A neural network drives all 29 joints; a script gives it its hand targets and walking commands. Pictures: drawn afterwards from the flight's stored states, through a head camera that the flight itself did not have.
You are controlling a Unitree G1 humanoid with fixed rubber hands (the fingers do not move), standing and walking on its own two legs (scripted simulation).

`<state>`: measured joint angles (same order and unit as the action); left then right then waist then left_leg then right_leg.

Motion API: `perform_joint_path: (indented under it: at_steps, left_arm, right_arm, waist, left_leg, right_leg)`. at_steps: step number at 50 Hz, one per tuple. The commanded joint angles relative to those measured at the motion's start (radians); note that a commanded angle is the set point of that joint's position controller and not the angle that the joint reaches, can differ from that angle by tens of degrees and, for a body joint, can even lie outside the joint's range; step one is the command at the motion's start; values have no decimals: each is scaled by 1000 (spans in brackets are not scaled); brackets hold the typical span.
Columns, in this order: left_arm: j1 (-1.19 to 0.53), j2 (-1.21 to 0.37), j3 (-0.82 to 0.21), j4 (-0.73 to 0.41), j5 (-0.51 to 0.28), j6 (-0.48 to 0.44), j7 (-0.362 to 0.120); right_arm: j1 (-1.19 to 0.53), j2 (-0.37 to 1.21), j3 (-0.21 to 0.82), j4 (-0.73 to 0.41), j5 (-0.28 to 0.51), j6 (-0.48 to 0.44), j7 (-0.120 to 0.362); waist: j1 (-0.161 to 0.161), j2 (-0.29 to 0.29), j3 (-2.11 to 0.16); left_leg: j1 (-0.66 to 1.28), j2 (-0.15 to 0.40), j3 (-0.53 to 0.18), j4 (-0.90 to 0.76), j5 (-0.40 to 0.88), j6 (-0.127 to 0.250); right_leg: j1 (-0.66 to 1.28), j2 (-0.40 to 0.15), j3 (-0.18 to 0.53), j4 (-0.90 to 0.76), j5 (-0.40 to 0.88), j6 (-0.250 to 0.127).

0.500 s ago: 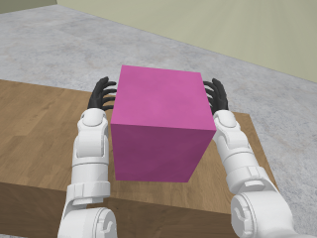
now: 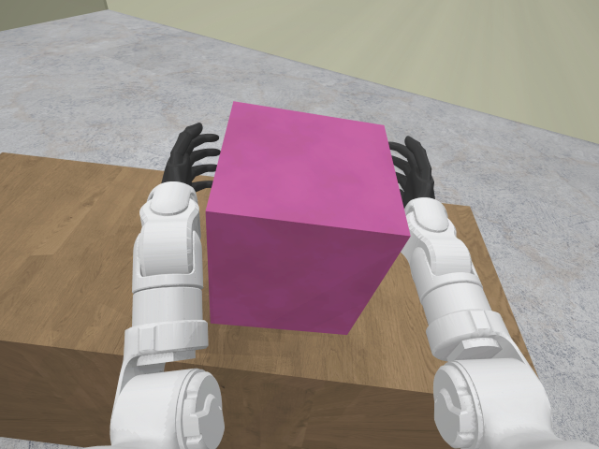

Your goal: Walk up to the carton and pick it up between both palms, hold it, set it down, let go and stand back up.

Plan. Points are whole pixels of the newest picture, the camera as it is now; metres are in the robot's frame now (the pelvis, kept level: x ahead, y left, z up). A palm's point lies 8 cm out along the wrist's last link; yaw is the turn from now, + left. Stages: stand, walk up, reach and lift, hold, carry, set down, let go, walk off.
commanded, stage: reach and lift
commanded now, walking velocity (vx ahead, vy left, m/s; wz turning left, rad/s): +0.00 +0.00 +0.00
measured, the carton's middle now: (294, 227) +0.40 +0.00 +0.11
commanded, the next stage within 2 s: hold in 0.68 s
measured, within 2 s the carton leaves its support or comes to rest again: neither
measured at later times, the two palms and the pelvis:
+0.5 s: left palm (171, 191) +0.38 +0.16 +0.19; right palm (409, 196) +0.38 -0.15 +0.19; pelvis +0.01 +0.01 +0.00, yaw +1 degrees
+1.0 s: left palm (169, 168) +0.37 +0.15 +0.23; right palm (419, 176) +0.38 -0.15 +0.22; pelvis +0.00 -0.01 +0.00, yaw +1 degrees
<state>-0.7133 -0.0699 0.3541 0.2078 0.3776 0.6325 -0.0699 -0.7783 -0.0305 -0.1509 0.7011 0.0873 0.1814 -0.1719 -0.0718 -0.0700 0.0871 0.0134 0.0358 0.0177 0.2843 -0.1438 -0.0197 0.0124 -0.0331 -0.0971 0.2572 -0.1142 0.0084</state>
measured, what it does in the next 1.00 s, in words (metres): stands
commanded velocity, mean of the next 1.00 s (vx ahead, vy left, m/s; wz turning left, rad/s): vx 0.00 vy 0.00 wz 0.00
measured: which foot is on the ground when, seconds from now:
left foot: down 0.00-1.00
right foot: down 0.00-1.00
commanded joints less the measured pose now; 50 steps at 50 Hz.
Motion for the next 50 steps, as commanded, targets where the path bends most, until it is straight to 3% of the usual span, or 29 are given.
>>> perform_joint_path:
  at_steps: [1,7,11,14,18,28,35,37,39,42,45,49,50]
  left_arm:
    - [-500,-422,-367,0,-110,-16,-124]
    - [-472,-424,-392,-48,-104,-17,-139]
    - [-471,-436,-432,-106,-119,-15,-140]
    - [-409,-451,-466,-154,-124,-5,-129]
    - [-424,-459,-502,-208,-138,3,-116]
    - [-514,-467,-489,-156,-136,46,-91]
    - [-548,-426,-400,-83,-112,79,-119]
    - [-554,-431,-400,-91,-121,84,-132]
    - [-569,-402,-340,-28,-99,86,-149]
    - [-559,-391,-317,-44,-91,90,-163]
    - [-570,-411,-339,-76,-108,86,-167]
    - [-541,-419,-361,-88,-113,87,-168]
    - [-544,-429,-385,-108,-119,87,-166]
  right_arm:
    - [-638,508,343,-257,44,-58,96]
    - [-561,496,376,-243,71,-34,67]
    - [-561,503,416,-302,106,-35,60]
    - [-549,496,469,-365,143,-34,53]
    - [-544,486,480,-402,156,-27,54]
    - [-627,477,410,-355,115,1,85]
    - [-641,489,365,-252,97,49,81]
    - [-659,499,365,-276,105,52,75]
    - [-672,508,351,-232,92,67,70]
    - [-675,521,379,-253,116,76,61]
    - [-713,544,423,-322,154,70,50]
    - [-697,536,458,-361,183,77,33]
    - [-685,535,459,-377,188,77,30]
  waist:
    - [-7,34,-378]
    - [-44,46,-365]
    - [-47,81,-403]
    - [-42,97,-416]
    - [-44,110,-426]
    - [-15,106,-356]
    - [-15,57,-330]
    - [-21,57,-356]
    - [-13,25,-307]
    - [-1,7,-333]
    - [3,25,-395]
    - [-8,28,-399]
    - [-21,54,-405]
  left_leg:
    - [8,-90,67,-25,91,28]
    - [59,-93,52,5,230,-2]
    - [72,-92,41,27,303,-17]
    - [112,-86,30,59,429,-34]
    - [122,-78,29,64,444,-43]
    - [2,-59,45,-25,159,-5]
    - [-39,-73,63,-59,37,27]
    - [-41,-79,60,-52,52,25]
    - [-66,-89,68,-67,-3,40]
    - [-57,-94,71,-53,54,43]
    - [-27,-100,64,-22,139,30]
    - [17,-100,56,5,204,16]
    - [20,-100,55,8,208,7]
  right_leg:
    - [144,75,-32,-14,74,42]
    - [179,85,-38,-5,196,44]
    - [192,89,-41,6,238,38]
    - [215,104,-46,20,310,31]
    - [187,109,-48,15,266,24]
    - [139,101,-37,2,21,12]
    - [163,81,-18,-9,-4,30]
    - [184,80,-16,-6,28,34]
    - [170,70,-12,-20,-2,41]
    - [213,73,-10,-11,63,45]
    - [234,80,-14,3,142,47]
    - [227,88,-20,6,202,48]
    - [228,87,-20,7,198,44]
